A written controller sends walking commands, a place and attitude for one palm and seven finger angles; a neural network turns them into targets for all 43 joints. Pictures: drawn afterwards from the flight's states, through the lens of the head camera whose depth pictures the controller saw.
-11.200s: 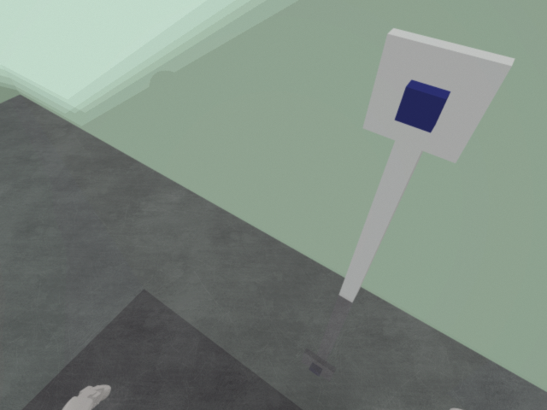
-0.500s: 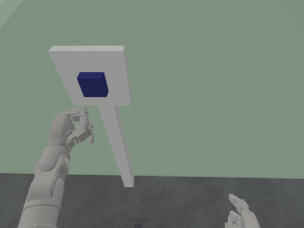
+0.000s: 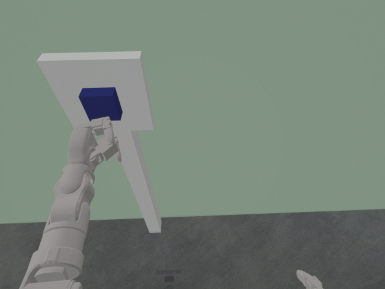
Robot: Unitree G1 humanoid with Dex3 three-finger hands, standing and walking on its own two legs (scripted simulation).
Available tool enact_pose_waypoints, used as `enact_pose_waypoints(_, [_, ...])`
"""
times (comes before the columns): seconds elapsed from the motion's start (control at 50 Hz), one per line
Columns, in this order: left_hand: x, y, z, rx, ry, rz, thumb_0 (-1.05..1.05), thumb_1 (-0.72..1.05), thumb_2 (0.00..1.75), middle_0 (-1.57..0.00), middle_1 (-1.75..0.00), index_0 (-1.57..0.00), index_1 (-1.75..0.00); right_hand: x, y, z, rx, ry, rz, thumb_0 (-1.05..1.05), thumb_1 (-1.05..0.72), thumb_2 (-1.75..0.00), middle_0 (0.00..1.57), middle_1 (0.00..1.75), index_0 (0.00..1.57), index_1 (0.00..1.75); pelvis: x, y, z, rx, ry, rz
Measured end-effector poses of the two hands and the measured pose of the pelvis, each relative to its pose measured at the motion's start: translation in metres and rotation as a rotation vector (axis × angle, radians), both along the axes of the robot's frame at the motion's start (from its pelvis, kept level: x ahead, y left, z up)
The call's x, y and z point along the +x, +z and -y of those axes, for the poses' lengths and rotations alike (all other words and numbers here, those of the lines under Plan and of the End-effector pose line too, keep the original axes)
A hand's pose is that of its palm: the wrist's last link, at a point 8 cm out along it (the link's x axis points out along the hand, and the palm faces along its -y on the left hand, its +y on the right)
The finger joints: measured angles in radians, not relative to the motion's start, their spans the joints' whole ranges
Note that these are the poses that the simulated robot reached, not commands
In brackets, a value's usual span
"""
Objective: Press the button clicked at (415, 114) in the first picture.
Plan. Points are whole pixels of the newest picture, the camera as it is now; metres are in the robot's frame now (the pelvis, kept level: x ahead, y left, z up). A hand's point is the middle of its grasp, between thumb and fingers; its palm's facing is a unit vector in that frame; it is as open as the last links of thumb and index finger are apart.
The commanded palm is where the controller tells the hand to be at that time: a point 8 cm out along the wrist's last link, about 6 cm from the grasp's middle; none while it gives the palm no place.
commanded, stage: aim a knuckle at the button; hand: left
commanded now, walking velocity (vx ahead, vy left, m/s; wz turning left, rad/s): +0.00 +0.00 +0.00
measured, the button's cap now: (102, 103) +0.47 +0.21 +0.14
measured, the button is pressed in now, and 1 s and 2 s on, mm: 0 0 13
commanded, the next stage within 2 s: press the button with the knuckle in 0.54 s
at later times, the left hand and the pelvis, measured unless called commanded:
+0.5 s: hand (113, 149) +0.37 +0.17 +0.11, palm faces +0.07 -1.00 -0.01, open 3.1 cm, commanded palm +0.34 +0.23 +0.11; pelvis +0.00 +0.00 +0.00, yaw +1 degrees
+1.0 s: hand (111, 139) +0.39 +0.18 +0.11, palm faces +0.07 -1.00 -0.01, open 3.1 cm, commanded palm +0.37 +0.23 +0.11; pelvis +0.00 +0.00 +0.00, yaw +1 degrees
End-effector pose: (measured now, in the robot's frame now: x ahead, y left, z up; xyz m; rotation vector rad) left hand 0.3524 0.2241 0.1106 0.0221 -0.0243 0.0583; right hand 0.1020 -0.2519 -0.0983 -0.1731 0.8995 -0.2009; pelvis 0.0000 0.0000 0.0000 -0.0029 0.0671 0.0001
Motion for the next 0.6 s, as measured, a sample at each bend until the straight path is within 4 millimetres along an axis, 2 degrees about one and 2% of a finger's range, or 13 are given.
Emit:
enact_pose_waypoints(0.14, [-0.007,-0.005,-0.004,-0.004,0.016,-0.018,0.01,0.9,0.9,-1.3,-1.5,-1.3,-1.5,0.0,-0.001,0.001,0.009,-0.007,-0.009,0.01,-0.91,-0.9,0.2,0.3,0.2,0.3,0.003,0.0,0.001,0.001,-0.003,0.002])
enact_pose_waypoints(0.28, [-0.017,0.0,-0.005,-0.001,0.015,0.018,0.02,0.9,0.9,-1.3,-1.5,-1.3,-1.5,0.015,0.001,-0.001,0.008,0.017,0.027,0.01,-0.91,-0.9,0.2,0.3,0.2,0.3,0.002,0.0,0.002,-0.001,0.007,0.007])
enact_pose_waypoints(0.44, [-0.013,-0.003,-0.001,-0.009,0.01,-0.015,0.01,0.9,0.9,-1.3,-1.5,-1.3,-1.5,0.033,0.007,-0.005,0.008,0.046,0.071,0.01,-0.91,-0.9,0.2,0.3,0.2,0.3,0.0,0.0,0.003,-0.001,0.016,0.008])
enact_pose_waypoints(0.6, [-0.006,0.0,-0.003,-0.008,0.015,-0.005,0.02,0.9,0.9,-1.3,-1.5,-1.3,-1.5,0.032,0.008,-0.006,0.008,0.045,0.068,0.01,-0.91,-0.9,0.2,0.3,0.2,0.3,0.0,-0.001,0.004,-0.001,0.013,0.005])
